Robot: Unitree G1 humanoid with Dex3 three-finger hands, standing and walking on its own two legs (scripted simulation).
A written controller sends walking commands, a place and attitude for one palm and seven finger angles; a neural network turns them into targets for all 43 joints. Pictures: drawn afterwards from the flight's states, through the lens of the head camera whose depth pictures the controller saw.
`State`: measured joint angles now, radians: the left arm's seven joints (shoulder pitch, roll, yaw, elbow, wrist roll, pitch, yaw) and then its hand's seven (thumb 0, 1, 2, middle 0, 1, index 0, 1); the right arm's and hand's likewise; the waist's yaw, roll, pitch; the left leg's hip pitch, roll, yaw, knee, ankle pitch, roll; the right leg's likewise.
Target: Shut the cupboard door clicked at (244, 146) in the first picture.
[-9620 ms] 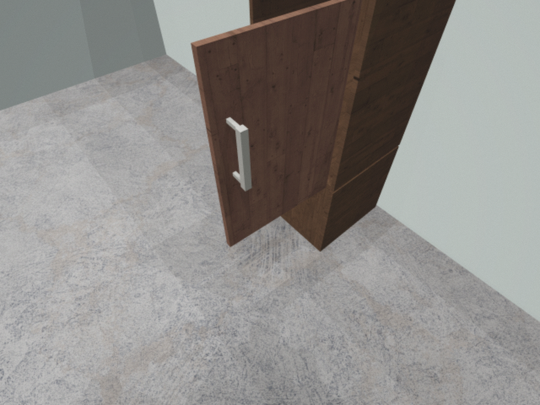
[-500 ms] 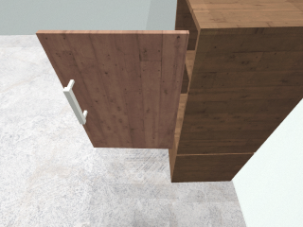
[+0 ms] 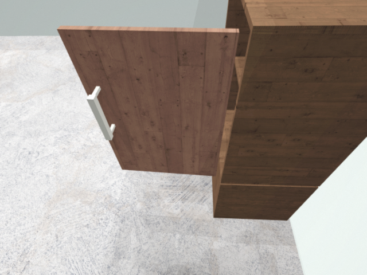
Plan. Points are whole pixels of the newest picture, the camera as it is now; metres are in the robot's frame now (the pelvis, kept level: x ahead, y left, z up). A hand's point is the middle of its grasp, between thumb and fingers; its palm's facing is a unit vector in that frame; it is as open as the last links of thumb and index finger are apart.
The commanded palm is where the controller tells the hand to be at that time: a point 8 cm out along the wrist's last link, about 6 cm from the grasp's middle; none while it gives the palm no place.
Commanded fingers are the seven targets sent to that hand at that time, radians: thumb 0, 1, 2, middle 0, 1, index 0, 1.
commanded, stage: come to a stop and stand still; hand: left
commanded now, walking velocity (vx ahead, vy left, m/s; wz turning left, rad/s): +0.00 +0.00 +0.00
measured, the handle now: (103, 114) +0.52 +0.27 +0.02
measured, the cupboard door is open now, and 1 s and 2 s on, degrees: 87 87 87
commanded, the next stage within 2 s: look again from close up in 0.84 s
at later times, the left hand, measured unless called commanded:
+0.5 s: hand out of the picture +0.04 +0.28 -0.14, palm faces -0.03 -0.94 -0.33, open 7.4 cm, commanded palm none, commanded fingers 0.00 0.90 0.90 -0.20 -0.30 -0.20 -0.30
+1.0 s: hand out of the picture +0.05 +0.28 -0.15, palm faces -0.06 -0.96 -0.29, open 7.4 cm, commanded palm none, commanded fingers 0.00 0.90 0.90 -0.20 -0.30 -0.20 -0.30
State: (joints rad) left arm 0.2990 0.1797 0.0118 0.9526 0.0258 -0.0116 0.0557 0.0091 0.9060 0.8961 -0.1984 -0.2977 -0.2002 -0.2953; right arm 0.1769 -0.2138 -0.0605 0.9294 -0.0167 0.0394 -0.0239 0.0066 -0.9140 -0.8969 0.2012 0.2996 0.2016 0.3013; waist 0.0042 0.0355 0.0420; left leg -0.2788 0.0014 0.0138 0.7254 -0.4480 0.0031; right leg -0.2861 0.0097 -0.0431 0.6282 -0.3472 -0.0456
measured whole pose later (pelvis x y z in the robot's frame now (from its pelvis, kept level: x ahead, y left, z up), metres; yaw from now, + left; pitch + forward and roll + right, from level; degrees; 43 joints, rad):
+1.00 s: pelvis -0.02 +0.05 +0.02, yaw -2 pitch -2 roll +0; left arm 0.16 0.30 -0.02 1.07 0.02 0.00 0.02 0.01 0.90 0.90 -0.20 -0.30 -0.20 -0.30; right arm 0.11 -0.30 0.00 1.11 -0.01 -0.01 0.01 0.01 -0.91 -0.90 0.20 0.30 0.20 0.30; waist 0.00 -0.02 0.04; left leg -0.14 -0.05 0.05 0.38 -0.22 0.06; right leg -0.18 -0.04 0.01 0.39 -0.18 0.04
